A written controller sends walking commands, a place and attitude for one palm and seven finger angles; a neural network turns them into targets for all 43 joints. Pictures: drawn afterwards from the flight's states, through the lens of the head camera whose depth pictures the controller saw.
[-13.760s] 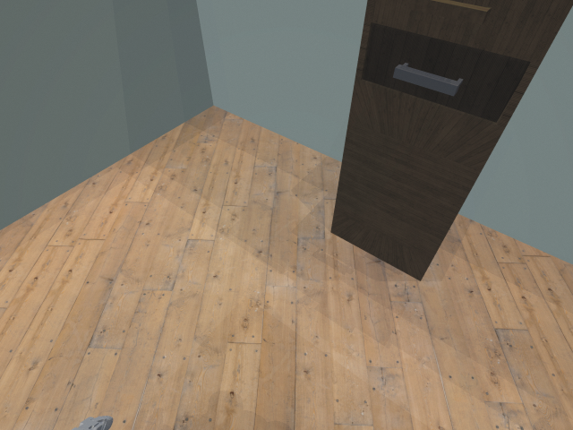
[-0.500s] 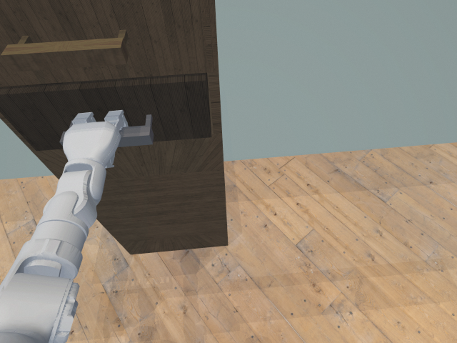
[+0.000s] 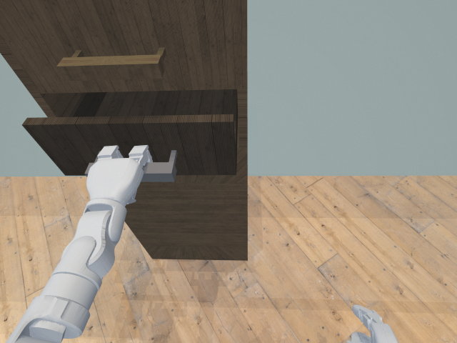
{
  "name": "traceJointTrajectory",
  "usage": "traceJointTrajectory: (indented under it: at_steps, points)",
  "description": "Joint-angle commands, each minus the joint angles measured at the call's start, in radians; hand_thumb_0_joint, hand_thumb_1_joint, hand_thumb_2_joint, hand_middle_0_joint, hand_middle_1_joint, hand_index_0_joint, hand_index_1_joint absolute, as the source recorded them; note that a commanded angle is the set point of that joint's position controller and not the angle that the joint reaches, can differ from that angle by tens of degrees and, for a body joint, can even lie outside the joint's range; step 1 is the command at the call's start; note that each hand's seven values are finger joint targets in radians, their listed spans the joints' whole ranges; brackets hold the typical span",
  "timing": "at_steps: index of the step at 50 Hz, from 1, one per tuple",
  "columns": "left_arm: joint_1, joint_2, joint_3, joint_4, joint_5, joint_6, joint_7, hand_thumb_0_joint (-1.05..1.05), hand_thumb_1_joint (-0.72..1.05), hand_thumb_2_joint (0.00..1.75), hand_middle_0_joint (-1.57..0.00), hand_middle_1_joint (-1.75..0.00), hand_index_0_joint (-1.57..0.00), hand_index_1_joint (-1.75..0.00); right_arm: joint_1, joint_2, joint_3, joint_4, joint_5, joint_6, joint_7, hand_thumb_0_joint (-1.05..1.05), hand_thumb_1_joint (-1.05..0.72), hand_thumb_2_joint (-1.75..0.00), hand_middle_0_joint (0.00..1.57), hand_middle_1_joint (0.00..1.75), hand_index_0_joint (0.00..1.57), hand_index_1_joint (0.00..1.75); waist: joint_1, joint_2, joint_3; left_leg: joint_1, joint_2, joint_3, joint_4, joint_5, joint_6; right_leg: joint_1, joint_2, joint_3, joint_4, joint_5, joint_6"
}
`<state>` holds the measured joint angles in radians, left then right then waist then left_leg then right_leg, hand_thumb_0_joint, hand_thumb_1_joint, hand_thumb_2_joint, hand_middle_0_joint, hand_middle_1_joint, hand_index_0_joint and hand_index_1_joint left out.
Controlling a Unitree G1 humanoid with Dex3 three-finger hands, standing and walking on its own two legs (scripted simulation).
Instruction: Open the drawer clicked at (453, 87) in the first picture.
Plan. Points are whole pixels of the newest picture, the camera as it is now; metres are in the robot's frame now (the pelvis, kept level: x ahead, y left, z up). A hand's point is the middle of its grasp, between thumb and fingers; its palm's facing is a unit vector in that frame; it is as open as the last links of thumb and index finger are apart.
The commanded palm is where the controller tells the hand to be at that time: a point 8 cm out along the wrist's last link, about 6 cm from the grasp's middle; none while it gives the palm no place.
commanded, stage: pull the drawer open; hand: left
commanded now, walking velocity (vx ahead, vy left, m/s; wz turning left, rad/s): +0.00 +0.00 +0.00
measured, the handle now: (134, 163) +0.42 +0.22 +0.07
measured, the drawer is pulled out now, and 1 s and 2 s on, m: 0.09 0.20 0.30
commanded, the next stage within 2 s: open the thumb to release the handle in 1.98 s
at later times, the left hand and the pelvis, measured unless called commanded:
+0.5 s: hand (120, 222) +0.30 +0.22 +0.05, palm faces +0.02 -0.06 -1.00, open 6.0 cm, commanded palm +0.26 +0.22 +0.10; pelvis -0.01 -0.01 +0.00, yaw -1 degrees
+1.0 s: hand (111, 252) +0.25 +0.22 +0.05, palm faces +0.04 -0.07 -1.00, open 5.9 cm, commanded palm +0.20 +0.22 +0.10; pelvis -0.02 -0.01 +0.00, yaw -1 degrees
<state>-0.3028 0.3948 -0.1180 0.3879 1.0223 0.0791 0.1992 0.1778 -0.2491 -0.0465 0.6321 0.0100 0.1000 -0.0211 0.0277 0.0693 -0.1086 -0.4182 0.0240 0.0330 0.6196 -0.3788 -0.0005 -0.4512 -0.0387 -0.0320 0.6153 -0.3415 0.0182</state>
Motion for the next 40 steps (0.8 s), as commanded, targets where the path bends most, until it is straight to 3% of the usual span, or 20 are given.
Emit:
traceJointTrajectory:
  at_steps: [1, 5, 7, 8, 9, 10, 13, 17, 18, 19, 21, 24, 28, 29, 37, 39, 40]
  points:
    - [-0.175, 0.138, 0.068, -0.250, -0.012, -0.010, 0.018, 0.00, 0.90, 0.90, -0.40, -1.35, -0.40, -1.35, -0.030, -0.118, -0.037, -0.122, -0.005, -0.037, -0.009, 0.00, -0.90, -0.90, 0.20, 0.30, 0.20, 0.30, 0.001, -0.050, -0.307, 0.186, -0.035, 0.001, -0.011, 0.674, 0.029, 0.190, 0.068, -0.022, -0.011, 0.518, -0.047]
    - [-0.108, 0.168, 0.105, -0.285, -0.018, -0.024, 0.016, 0.00, 0.90, 0.90, -0.40, -1.35, -0.40, -1.35, -0.052, -0.115, -0.031, -0.129, -0.007, -0.041, -0.011, 0.00, -0.90, -0.90, 0.20, 0.30, 0.20, 0.30, 0.009, -0.068, -0.273, 0.163, -0.040, 0.002, -0.020, 0.628, 0.027, 0.205, 0.066, -0.021, -0.013, 0.514, -0.046]
    - [-0.102, 0.147, 0.088, -0.307, -0.019, -0.030, 0.018, 0.00, 0.90, 0.90, -0.40, -1.35, -0.40, -1.35, -0.059, -0.116, -0.030, -0.132, -0.009, -0.044, -0.013, 0.00, -0.90, -0.90, 0.20, 0.30, 0.20, 0.30, 0.004, -0.088, -0.268, 0.161, -0.039, 0.005, -0.021, 0.616, 0.029, 0.206, 0.065, -0.019, -0.018, 0.506, -0.044]
    - [-0.108, 0.146, 0.086, -0.336, -0.019, -0.034, 0.021, 0.00, 0.90, 0.90, -0.40, -1.35, -0.40, -1.35, -0.060, -0.111, -0.031, -0.131, -0.010, -0.049, -0.012, 0.00, -0.90, -0.90, 0.20, 0.30, 0.20, 0.30, 0.007, -0.058, -0.282, 0.172, -0.039, 0.003, -0.022, 0.617, 0.028, 0.204, 0.062, -0.017, -0.014, 0.506, -0.045]
    - [-0.071, 0.171, 0.115, -0.328, -0.016, -0.034, 0.026, 0.00, 0.90, 0.90, -0.40, -1.35, -0.40, -1.35, -0.062, -0.111, -0.032, -0.129, -0.011, -0.049, -0.014, 0.00, -0.90, -0.90, 0.20, 0.30, 0.20, 0.30, 0.015, -0.056, -0.270, 0.168, -0.041, 0.003, -0.022, 0.619, 0.027, 0.207, 0.066, -0.019, -0.012, 0.505, -0.047]
    - [-0.064, 0.144, 0.090, -0.345, -0.012, -0.033, 0.028, 0.00, 0.90, 0.90, -0.40, -1.35, -0.40, -1.35, -0.067, -0.110, -0.030, -0.133, -0.014, -0.052, -0.012, 0.00, -0.90, -0.90, 0.20, 0.30, 0.20, 0.30, 0.015, -0.054, -0.279, 0.171, -0.042, 0.005, -0.021, 0.614, 0.026, 0.205, 0.063, -0.018, -0.010, 0.505, -0.046]
    - [-0.022, 0.151, 0.103, -0.387, -0.019, -0.037, 0.035, 0.00, 0.90, 0.90, -0.40, -1.35, -0.40, -1.35, -0.077, -0.108, -0.032, -0.133, -0.015, -0.059, -0.011, 0.00, -0.90, -0.90, 0.20, 0.30, 0.20, 0.30, 0.016, -0.064, -0.277, 0.172, -0.043, 0.007, -0.022, 0.593, 0.028, 0.215, 0.061, -0.015, -0.014, 0.510, -0.043]
    - [0.020, 0.192, 0.144, -0.384, -0.021, -0.037, 0.039, 0.00, 0.90, 0.90, -0.40, -1.35, -0.40, -1.35, -0.092, -0.113, -0.028, -0.127, -0.015, -0.063, -0.020, 0.00, -0.90, -0.90, 0.20, 0.30, 0.20, 0.30, 0.023, -0.082, -0.254, 0.151, -0.047, 0.013, -0.035, 0.548, 0.025, 0.230, 0.061, -0.010, -0.022, 0.495, -0.044]
    - [0.017, 0.176, 0.131, -0.402, -0.024, -0.039, 0.040, 0.00, 0.90, 0.90, -0.40, -1.35, -0.40, -1.35, -0.095, -0.108, -0.026, -0.130, -0.016, -0.067, -0.020, 0.00, -0.90, -0.90, 0.20, 0.30, 0.20, 0.30, 0.023, -0.069, -0.252, 0.151, -0.048, 0.012, -0.037, 0.534, 0.026, 0.227, 0.057, -0.011, -0.020, 0.491, -0.043]
    - [0.055, 0.204, 0.165, -0.391, -0.024, -0.040, 0.042, 0.00, 0.90, 0.90, -0.40, -1.35, -0.40, -1.35, -0.098, -0.108, -0.027, -0.127, -0.015, -0.068, -0.021, 0.00, -0.90, -0.90, 0.20, 0.30, 0.20, 0.30, 0.034, -0.075, -0.240, 0.143, -0.049, 0.013, -0.040, 0.529, 0.025, 0.234, 0.060, -0.010, -0.021, 0.492, -0.045]
    - [0.076, 0.165, 0.131, -0.424, -0.026, -0.040, 0.041, 0.00, 0.90, 0.90, -0.40, -1.35, -0.40, -1.35, -0.110, -0.104, -0.025, -0.132, -0.014, -0.071, -0.020, 0.00, -0.90, -0.90, 0.20, 0.30, 0.20, 0.30, 0.031, -0.069, -0.245, 0.150, -0.050, 0.016, -0.043, 0.525, 0.025, 0.233, 0.058, -0.010, -0.022, 0.493, -0.043]
    - [0.163, 0.196, 0.175, -0.445, -0.029, -0.041, 0.047, 0.00, 0.90, 0.90, -0.40, -1.35, -0.40, -1.35, -0.122, -0.103, -0.025, -0.137, -0.017, -0.077, -0.019, 0.00, -0.90, -0.90, 0.20, 0.30, 0.20, 0.30, 0.050, -0.065, -0.239, 0.149, -0.048, 0.016, -0.047, 0.539, 0.023, 0.249, 0.058, -0.009, -0.021, 0.498, -0.044]
    - [0.209, 0.149, 0.139, -0.530, -0.035, -0.047, 0.058, 0.00, 0.90, 0.90, -0.40, -1.35, -0.40, -1.35, -0.140, -0.098, -0.022, -0.149, -0.019, -0.089, -0.010, 0.00, -0.90, -0.90, 0.20, 0.30, 0.20, 0.30, 0.045, -0.055, -0.231, 0.166, -0.043, 0.013, -0.047, 0.548, 0.022, 0.232, 0.054, -0.010, -0.023, 0.485, -0.041]
    - [0.245, 0.177, 0.175, -0.518, -0.036, -0.044, 0.061, 0.00, 0.90, 0.90, -0.40, -1.35, -0.40, -1.35, -0.141, -0.099, -0.025, -0.145, -0.018, -0.090, -0.011, 0.00, -0.90, -0.90, 0.20, 0.30, 0.20, 0.30, 0.053, -0.060, -0.218, 0.158, -0.044, 0.016, -0.051, 0.534, 0.021, 0.237, 0.057, -0.009, -0.026, 0.479, -0.043]
    - [0.241, 0.165, 0.157, -0.540, -0.017, -0.032, 0.083, 0.00, 0.90, 0.90, -0.40, -1.35, -0.40, -1.35, -0.170, -0.094, -0.011, -0.142, -0.021, -0.096, -0.016, 0.00, -0.90, -0.90, 0.20, 0.30, 0.20, 0.30, 0.047, -0.058, -0.165, 0.148, -0.049, 0.014, -0.068, 0.437, 0.016, 0.208, 0.059, -0.012, -0.044, 0.381, -0.047]
    - [0.248, 0.191, 0.183, -0.527, -0.015, -0.029, 0.085, 0.00, 0.90, 0.90, -0.40, -1.35, -0.40, -1.35, -0.170, -0.090, -0.011, -0.136, -0.020, -0.095, -0.020, 0.00, -0.90, -0.90, 0.20, 0.30, 0.20, 0.30, 0.055, -0.049, -0.172, 0.146, -0.052, 0.014, -0.073, 0.411, 0.015, 0.211, 0.061, -0.011, -0.045, 0.363, -0.048]
    - [0.239, 0.164, 0.150, -0.529, -0.011, -0.026, 0.084, 0.00, 0.90, 0.90, -0.40, -1.35, -0.40, -1.35, -0.178, -0.088, -0.006, -0.139, -0.023, -0.097, -0.022, 0.00, -0.90, -0.90, 0.20, 0.30, 0.20, 0.30, 0.052, -0.059, -0.169, 0.148, -0.052, 0.015, -0.073, 0.403, 0.017, 0.206, 0.059, -0.013, -0.046, 0.361, -0.046]
